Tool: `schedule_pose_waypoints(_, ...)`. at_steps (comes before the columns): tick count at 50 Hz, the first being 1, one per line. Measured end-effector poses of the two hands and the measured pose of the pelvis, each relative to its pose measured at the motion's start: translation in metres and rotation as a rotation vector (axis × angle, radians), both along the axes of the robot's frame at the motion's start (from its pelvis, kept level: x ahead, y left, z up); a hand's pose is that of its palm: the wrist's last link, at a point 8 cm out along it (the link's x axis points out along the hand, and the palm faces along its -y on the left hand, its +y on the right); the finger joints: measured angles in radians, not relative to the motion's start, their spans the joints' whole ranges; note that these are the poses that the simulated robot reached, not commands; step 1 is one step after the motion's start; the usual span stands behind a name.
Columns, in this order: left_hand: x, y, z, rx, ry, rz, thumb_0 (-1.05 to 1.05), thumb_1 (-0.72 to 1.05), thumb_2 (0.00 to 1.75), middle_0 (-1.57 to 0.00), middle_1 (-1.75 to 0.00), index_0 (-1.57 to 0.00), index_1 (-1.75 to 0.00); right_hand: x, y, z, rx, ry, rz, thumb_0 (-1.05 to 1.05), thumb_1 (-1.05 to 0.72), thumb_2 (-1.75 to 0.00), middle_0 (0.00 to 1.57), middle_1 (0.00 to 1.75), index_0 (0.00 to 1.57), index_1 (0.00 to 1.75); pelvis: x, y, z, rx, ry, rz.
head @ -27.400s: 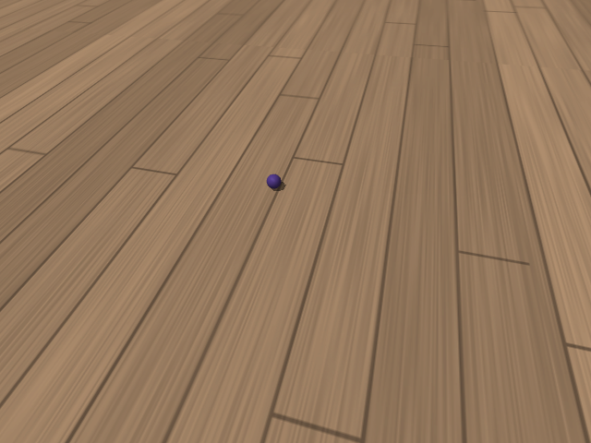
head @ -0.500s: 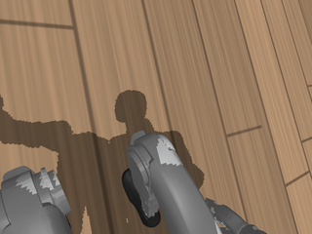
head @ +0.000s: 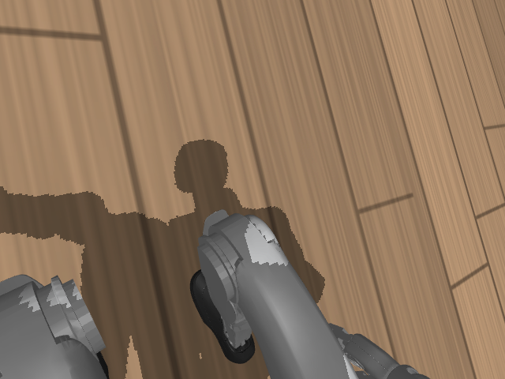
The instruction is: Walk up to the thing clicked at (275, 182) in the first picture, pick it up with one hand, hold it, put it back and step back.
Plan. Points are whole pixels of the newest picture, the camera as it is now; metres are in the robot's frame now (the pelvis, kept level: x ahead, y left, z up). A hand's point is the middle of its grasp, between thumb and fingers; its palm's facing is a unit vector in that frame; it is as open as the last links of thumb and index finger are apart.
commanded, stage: close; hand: left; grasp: from above
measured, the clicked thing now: out of the picture +0.45 +0.35 -0.27
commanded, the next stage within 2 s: settle in 1.48 s
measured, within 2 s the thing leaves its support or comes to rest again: leaves its support in 1.90 s
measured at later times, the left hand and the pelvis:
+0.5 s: hand out of the picture +0.43 +0.34 -0.25, palm faces -0.41 -0.18 -0.89, open 12.3 cm; pelvis +0.00 +0.00 +0.00, yaw +0 degrees
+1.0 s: hand out of the picture +0.44 +0.34 -0.26, palm faces -0.41 -0.18 -0.89, open 9.7 cm; pelvis +0.00 +0.00 +0.00, yaw +0 degrees
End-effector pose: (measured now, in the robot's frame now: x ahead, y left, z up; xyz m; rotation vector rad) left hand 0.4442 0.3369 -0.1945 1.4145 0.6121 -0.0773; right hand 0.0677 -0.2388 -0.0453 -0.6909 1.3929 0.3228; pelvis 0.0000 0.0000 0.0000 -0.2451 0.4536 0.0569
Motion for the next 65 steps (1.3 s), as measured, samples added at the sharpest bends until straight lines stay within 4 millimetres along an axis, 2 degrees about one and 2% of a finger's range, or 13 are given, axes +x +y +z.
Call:
schedule_pose_waypoints(7, -0.0018, 0.0025, -0.0006, -0.001, 0.007, 0.015, 0.0, -0.43, 0.95, -0.13, -1.03, -0.14, -1.03, 0.0021, 0.0006, 0.0013, -0.003, -0.006, 0.002, 0.0, -0.91, -0.91, 0.2, 0.3, 0.2, 0.3, 0.0, 0.001, 0.0011, -0.005, 0.003, -0.002)
schedule_pose_waypoints(19, -0.0053, 0.0063, -0.0019, -0.001, 0.013, 0.004, 0.0, -0.29, 0.8, -0.2, -0.99, -0.23, -0.96, 0.0071, 0.0001, 0.0019, -0.007, -0.005, 0.016, 0.0, -0.9, -0.9, 0.2, 0.3, 0.2, 0.3, 0.0001, 0.0009, 0.0014, -0.005, 0.002, 0.002)
schedule_pose_waypoints(51, -0.0047, 0.0049, -0.0035, 0.003, 0.015, 0.008, 0.0, 0.14, 0.52, -0.53, -0.75, -0.57, -0.7, -0.0003, 0.0001, 0.0031, -0.011, 0.002, 0.012, 0.0, -0.9, -0.9, 0.21, 0.3, 0.21, 0.3, -0.0015, 0.0009, 0.0003, -0.006, -0.007, -0.002)
schedule_pose_waypoints(65, -0.0054, 0.0066, -0.002, -0.003, 0.004, 0.002, -0.02, 0.17, 0.39, -0.59, -0.65, -0.7, -0.6, 0.0012, -0.0004, 0.0021, -0.015, 0.003, 0.022, 0.0, -0.9, -0.9, 0.2, 0.3, 0.2, 0.3, -0.0016, 0.0008, 0.0002, -0.005, -0.009, -0.005)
